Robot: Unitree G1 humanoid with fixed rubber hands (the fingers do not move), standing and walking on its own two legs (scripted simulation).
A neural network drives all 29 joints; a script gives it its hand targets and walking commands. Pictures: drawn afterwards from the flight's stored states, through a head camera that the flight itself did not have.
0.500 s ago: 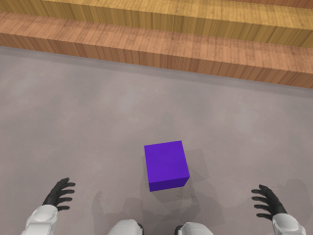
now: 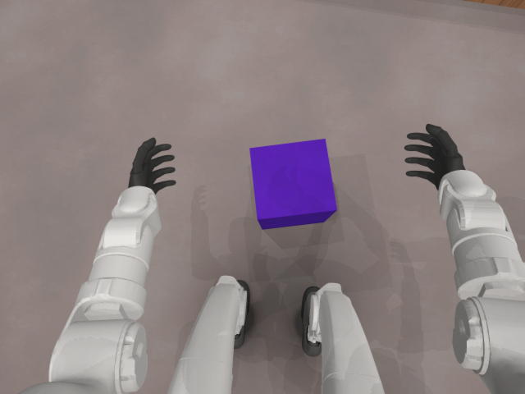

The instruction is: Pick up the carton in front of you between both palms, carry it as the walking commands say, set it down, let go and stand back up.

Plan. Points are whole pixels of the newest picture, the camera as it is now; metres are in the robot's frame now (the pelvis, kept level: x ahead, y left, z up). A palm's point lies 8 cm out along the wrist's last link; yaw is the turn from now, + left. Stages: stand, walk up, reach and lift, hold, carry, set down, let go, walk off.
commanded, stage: reach and lift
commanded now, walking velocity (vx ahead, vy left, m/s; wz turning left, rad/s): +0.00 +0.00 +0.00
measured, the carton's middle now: (290, 188) +0.50 -0.01 -0.56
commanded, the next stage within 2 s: none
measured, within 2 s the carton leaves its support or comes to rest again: neither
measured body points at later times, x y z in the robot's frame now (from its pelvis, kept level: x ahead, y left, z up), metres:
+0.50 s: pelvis +0.00 -0.01 -0.05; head +0.32 -0.03 +0.26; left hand +0.49 +0.18 -0.18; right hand +0.56 -0.19 -0.18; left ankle +0.07 +0.14 -0.65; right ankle +0.07 -0.11 -0.65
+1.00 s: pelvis -0.05 +0.01 -0.26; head +0.32 -0.01 +0.00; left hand +0.48 +0.19 -0.42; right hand +0.54 -0.19 -0.42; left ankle +0.07 +0.14 -0.65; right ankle +0.07 -0.11 -0.65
